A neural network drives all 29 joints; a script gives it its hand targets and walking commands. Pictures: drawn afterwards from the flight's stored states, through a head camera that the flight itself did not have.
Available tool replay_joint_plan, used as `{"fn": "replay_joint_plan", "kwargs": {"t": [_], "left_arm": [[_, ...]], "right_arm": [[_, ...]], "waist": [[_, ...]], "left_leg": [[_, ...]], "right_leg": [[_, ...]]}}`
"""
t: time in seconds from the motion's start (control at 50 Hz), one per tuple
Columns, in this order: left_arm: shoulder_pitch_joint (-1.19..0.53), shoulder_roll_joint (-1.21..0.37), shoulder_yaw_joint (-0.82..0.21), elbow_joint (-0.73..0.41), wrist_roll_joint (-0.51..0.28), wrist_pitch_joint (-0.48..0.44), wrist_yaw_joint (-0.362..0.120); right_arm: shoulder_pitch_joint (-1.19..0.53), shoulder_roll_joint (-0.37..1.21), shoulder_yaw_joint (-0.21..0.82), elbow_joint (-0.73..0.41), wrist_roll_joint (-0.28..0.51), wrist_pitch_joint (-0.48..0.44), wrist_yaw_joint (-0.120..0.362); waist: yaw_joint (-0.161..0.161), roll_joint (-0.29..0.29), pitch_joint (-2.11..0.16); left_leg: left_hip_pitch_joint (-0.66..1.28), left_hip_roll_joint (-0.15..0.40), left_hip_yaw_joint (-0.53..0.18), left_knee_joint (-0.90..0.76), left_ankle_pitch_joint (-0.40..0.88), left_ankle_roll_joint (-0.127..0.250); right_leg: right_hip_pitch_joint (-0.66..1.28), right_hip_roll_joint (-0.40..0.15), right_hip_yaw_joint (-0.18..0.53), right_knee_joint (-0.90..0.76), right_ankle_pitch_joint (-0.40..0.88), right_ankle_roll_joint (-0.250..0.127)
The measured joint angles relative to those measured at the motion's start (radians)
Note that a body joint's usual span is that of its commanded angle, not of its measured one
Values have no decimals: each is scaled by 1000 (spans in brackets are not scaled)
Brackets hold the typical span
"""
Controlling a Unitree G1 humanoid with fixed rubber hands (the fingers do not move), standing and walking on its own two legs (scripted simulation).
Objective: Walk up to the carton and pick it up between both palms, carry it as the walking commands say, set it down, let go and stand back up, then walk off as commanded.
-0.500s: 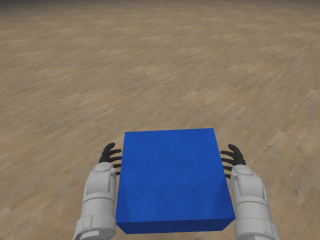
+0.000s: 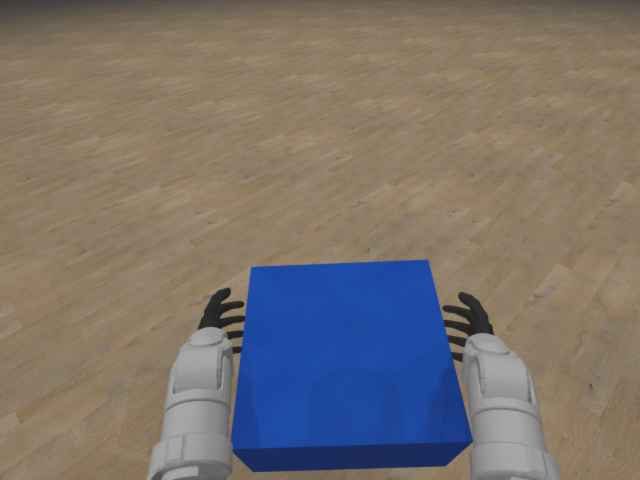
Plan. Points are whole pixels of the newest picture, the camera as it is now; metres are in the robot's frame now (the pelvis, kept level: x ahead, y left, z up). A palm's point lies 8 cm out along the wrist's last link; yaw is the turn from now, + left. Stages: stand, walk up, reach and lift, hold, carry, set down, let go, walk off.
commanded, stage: hold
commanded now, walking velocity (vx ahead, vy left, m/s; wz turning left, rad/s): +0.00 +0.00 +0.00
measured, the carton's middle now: (343, 362) +0.30 +0.00 -0.04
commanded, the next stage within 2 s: carry in 1.20 s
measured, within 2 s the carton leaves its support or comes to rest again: neither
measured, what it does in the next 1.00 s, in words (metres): stands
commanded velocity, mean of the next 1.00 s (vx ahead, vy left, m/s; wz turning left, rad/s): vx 0.00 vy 0.00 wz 0.00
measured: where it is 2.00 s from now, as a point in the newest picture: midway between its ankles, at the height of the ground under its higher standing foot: outside the picture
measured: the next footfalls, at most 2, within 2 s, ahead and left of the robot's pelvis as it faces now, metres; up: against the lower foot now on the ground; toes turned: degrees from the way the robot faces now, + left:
left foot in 1.68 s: -0.07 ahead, +0.12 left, +0.00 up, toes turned -8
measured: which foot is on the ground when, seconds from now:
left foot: down 0.00-1.00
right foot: down 0.00-1.00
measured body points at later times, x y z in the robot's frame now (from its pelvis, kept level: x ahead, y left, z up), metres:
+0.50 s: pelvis +0.00 +0.00 +0.00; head -0.07 +0.00 +0.44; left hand +0.29 +0.19 +0.04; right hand +0.29 -0.17 +0.03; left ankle +0.03 +0.13 -0.75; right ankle -0.01 -0.11 -0.75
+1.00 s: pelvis +0.00 +0.00 +0.00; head -0.07 +0.00 +0.44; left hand +0.29 +0.19 +0.04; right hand +0.29 -0.17 +0.03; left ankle +0.03 +0.13 -0.75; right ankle -0.01 -0.11 -0.75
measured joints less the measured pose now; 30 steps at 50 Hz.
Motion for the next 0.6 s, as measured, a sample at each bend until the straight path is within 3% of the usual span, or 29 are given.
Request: {"fn": "replay_joint_plan", "kwargs": {"t": [0.14,0.26,0.32,0.4,0.6], "left_arm": [[12,8,-7,-4,-12,-2,-5],[12,17,-3,-5,-4,2,-55],[11,15,-7,-10,-8,-2,-43],[6,6,-12,-12,-15,-4,11],[-21,10,3,31,0,-10,-7]], "right_arm": [[10,-2,12,-1,3,-2,-2],[16,-6,10,-10,1,4,8],[10,-5,8,-13,-1,3,8],[6,0,15,-16,1,0,-5],[-9,-4,1,15,-6,-4,-3]], "waist": [[-4,5,-18],[0,7,-5],[-1,8,2],[0,5,0],[-2,9,-10]], "left_leg": [[-1,1,-1,-1,-1,0],[4,-2,-3,1,1,2],[-2,-3,-4,9,-1,2],[-8,-4,-4,10,1,3],[-11,-7,-1,17,-4,6]], "right_leg": [[3,0,-2,-9,3,0],[8,-2,-5,-5,2,1],[3,-3,-7,2,0,2],[-3,-3,-8,3,1,3],[-5,-6,-7,8,-3,6]]}}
